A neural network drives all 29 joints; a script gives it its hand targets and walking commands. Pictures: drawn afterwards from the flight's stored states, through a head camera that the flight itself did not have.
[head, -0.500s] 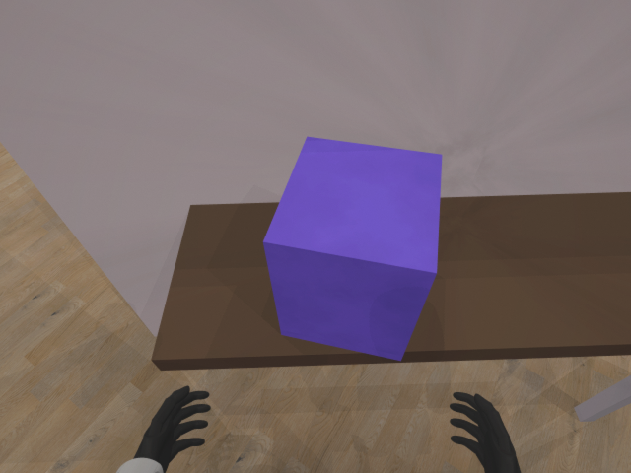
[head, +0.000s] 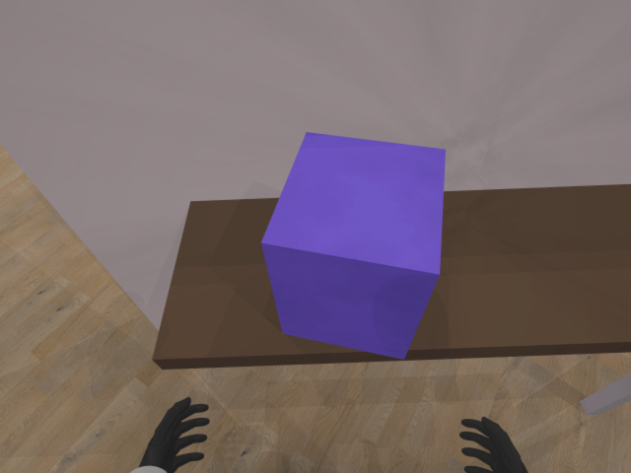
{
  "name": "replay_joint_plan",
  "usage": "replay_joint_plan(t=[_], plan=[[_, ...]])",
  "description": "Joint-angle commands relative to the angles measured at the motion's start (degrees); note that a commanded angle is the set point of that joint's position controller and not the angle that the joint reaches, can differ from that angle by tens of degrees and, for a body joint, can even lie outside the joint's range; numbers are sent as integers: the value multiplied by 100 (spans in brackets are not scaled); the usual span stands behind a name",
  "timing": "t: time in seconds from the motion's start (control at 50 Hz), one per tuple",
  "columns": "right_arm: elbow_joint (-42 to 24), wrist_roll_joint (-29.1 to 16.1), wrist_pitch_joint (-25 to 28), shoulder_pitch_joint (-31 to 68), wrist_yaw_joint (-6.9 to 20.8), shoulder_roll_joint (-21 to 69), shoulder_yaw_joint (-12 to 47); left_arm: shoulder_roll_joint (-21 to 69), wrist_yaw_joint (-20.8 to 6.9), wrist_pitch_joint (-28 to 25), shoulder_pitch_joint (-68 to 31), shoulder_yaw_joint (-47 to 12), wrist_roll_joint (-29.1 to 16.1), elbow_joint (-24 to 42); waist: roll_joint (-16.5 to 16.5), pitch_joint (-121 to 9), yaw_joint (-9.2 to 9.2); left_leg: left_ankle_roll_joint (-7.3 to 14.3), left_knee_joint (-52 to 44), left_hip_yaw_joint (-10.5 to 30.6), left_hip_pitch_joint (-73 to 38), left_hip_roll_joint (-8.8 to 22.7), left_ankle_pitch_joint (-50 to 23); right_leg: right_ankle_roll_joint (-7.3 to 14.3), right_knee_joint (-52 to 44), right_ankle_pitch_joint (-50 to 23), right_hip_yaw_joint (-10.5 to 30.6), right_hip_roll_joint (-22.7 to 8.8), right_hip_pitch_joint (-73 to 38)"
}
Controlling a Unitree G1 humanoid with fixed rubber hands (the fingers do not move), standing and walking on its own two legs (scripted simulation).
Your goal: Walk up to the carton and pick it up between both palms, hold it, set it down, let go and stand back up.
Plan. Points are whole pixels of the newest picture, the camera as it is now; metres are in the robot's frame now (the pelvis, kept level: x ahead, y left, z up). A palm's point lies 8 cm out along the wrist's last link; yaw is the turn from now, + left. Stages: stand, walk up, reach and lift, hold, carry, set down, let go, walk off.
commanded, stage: set down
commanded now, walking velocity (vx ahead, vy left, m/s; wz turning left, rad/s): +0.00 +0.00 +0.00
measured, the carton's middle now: (356, 249) +0.44 -0.02 -0.01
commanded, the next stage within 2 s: let go in 0.06 s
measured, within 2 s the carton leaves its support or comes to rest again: neither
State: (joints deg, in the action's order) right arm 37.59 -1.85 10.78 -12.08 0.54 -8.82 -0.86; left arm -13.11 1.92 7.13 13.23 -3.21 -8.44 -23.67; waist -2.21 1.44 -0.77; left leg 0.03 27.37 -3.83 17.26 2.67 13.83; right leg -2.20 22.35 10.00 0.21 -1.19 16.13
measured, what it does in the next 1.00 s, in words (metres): stands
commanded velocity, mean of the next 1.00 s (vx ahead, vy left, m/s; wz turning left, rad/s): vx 0.00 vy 0.00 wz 0.00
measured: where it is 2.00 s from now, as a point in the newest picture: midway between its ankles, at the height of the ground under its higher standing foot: outside the picture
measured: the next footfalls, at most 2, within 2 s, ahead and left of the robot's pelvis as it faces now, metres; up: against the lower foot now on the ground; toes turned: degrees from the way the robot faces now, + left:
none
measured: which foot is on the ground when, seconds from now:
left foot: down 0.00-1.00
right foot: down 0.00-1.00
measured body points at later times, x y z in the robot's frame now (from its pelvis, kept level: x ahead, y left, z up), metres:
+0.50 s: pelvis +0.00 +0.00 +0.00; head +0.05 -0.01 +0.45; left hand +0.16 +0.23 -0.09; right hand +0.15 -0.21 -0.12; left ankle +0.00 +0.11 -0.74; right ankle +0.01 -0.15 -0.74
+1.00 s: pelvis +0.01 -0.01 +0.00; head +0.03 -0.01 +0.45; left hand +0.10 +0.26 -0.13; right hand +0.09 -0.30 -0.13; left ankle +0.00 +0.11 -0.74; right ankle +0.01 -0.15 -0.74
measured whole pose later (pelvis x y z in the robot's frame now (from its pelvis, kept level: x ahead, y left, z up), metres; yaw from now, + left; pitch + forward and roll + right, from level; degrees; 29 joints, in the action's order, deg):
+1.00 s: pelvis +0.01 -0.01 +0.00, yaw +1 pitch +4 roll +0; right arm 56.5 1.9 3.2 -12.1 1.1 -19.0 -0.9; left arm -15.2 0.8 -0.2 13.3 0.3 -1.0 -48.1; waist -0.3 -1.6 -0.8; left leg 0.0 27.4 -3.8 16.4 1.7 14.5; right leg -2.1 27.5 13.6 0.2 -2.1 17.6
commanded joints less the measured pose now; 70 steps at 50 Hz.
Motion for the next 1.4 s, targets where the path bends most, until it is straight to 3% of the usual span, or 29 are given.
replay_joint_plan(t=[0.0,0.02,0.04,0.06,0.1,0.16,0.28,0.4,0.5,0.52,0.54,0.56,0.6,0.64,0.72,0.8,0.86,0.88,0.9,0.92,0.96,1.02,1.04,1.1,1.18,1.26,1.32,1.34,1.38], plan=[[-551,73,428,391,92,-916,-449,-475,50,-218,-184,410,600,478,-184,-854,-227,-466,-887,-77,-1457,-162,-1632,437,-236,-496,-471,542,-1245],[-706,73,470,453,59,-800,-492,-498,40,-306,-273,365,528,560,34,-838,-96,-429,-873,-36,-1443,-152,-1337,391,-274,-385,-481,529,-1249],[-818,70,516,442,55,-798,-496,-577,83,-375,-353,435,503,891,52,-1004,-207,-430,-902,-8,-1427,-91,-1444,368,-199,-442,-509,549,-1337],[-358,88,486,446,111,-907,-485,-417,74,-258,-203,358,556,607,-225,-832,-169,-479,-880,-62,-1439,-101,-1597,420,-183,-523,-541,581,-1295],[-509,138,504,544,114,-946,-527,-445,82,-267,-270,323,557,627,-221,-827,-156,-455,-997,21,-1347,-43,-1379,411,-141,-429,-542,580,-1327],[-657,193,542,522,125,-857,-489,-456,44,-243,-230,485,570,351,166,-817,-245,-423,-879,-129,-1367,-193,-1557,422,-231,-417,-506,573,-1319],[-334,127,555,558,204,-979,-454,-356,93,-183,-189,366,730,393,-182,-795,-216,-489,-1019,58,-1364,-68,-1280,382,-88,-453,-551,591,-1402],[-320,151,629,343,165,-901,-504,-408,55,-245,-76,405,663,449,52,-915,-91,-475,-843,1,-1438,-147,-1420,362,-174,-653,-468,541,-1413],[-275,240,607,549,239,-993,-512,-410,105,-174,-228,455,741,387,-36,-822,-225,-409,-963,-36,-1251,-114,-1214,399,-75,-496,-524,588,-1404],[-360,269,613,443,205,-962,-539,-481,60,-199,-246,469,671,359,164,-851,-105,-397,-931,-56,-1248,-156,-1206,367,-100,-529,-487,561,-1460],[422,510,-20,-21,-12,-2021,-631,-1360,43,-572,193,724,1265,-262,467,-1599,-173,-97,67,330,-576,255,-2169,479,771,-1377,109,-486,-1277],[429,447,-298,-93,-50,-1936,-598,-1386,20,-744,128,759,1284,-236,849,-1761,-80,-13,64,337,-875,219,-2014,440,907,-1304,85,-411,-1023],[476,496,-455,115,-53,-1760,-502,-1166,-14,-828,-73,665,1223,-527,288,-1397,7,56,-63,389,-636,196,-1226,395,834,-566,227,-388,-629],[625,467,-570,200,-30,-1874,-437,-1283,-37,-852,-60,655,1154,-707,151,-1428,-103,148,-221,502,-534,223,-905,354,751,-170,272,-414,-657],[868,399,-599,132,-23,-1824,-379,-1350,-99,-974,-112,630,1197,-1157,178,-1171,43,90,-547,625,-393,305,-227,326,652,-65,205,-340,-519],[1211,426,-666,226,-8,-2116,-353,-1440,-128,-1003,51,648,1103,-1637,222,-1264,-110,150,-400,648,-692,310,-631,401,547,-342,259,-426,-489],[1290,391,-683,144,-24,-1994,-320,-1656,-111,-999,-165,700,1202,-1817,265,-1376,42,160,-386,676,-879,388,-1019,388,597,-629,271,-460,-630],[1373,358,-674,32,-37,-2126,-288,-1687,-107,-977,-186,695,1175,-1831,-13,-1410,42,123,-376,623,-863,400,-953,386,497,-568,314,-501,-676],[1490,329,-711,21,-57,-2119,-284,-1653,-113,-996,-158,703,1172,-1944,397,-1367,58,172,-333,647,-900,404,-1286,363,467,-871,226,-487,-660],[1482,324,-710,-197,-63,-2044,-280,-1609,-103,-1011,-100,670,1172,-2062,-6,-1312,148,173,-336,646,-894,436,-1268,409,461,-919,274,-478,-680],[1516,359,-732,-39,-55,-2254,-255,-1665,-104,-1029,-51,659,1164,-2130,425,-1379,38,213,-367,684,-932,404,-1190,377,381,-841,303,-471,-694],[1559,356,-731,-183,-61,-2191,-233,-1683,-93,-1009,-108,683,1138,-2245,296,-1320,89,134,-408,668,-979,419,-1254,431,477,-877,318,-521,-665],[1575,359,-728,117,-59,-2349,-282,-1546,-108,-1014,0,632,1076,-2314,12,-1182,-67,187,-402,605,-833,406,-1208,400,358,-720,353,-481,-514],[1663,328,-757,-151,-66,-2246,-267,-1672,-100,-1001,21,660,1142,-2473,506,-1195,50,231,-546,739,-933,476,-1103,401,392,-753,256,-512,-738],[1697,301,-720,99,-79,-2256,-228,-1621,-125,-992,-232,655,1090,-2499,-26,-973,37,142,-516,688,-874,503,-1179,414,251,-737,273,-468,-484],[1824,281,-681,-182,-105,-2299,-229,-1541,-127,-1029,-58,612,1069,-2594,451,-1359,27,217,-495,730,-1150,529,-1536,428,286,-1109,276,-541,-774],[1819,305,-715,59,-103,-2264,-227,-1609,-104,-1019,-113,609,1079,-2620,29,-1033,24,199,-581,672,-1022,479,-1482,434,262,-1016,321,-488,-597],[1826,279,-703,28,-105,-2234,-203,-1585,-104,-1001,63,610,1085,-2648,484,-1123,25,200,-556,785,-1026,578,-1414,421,367,-1108,228,-503,-683],[1842,288,-699,117,-86,-2283,-241,-1485,-127,-1006,-42,598,1070,-2666,125,-967,13,169,-592,703,-1061,598,-1598,504,361,-859,318,-454,-363]])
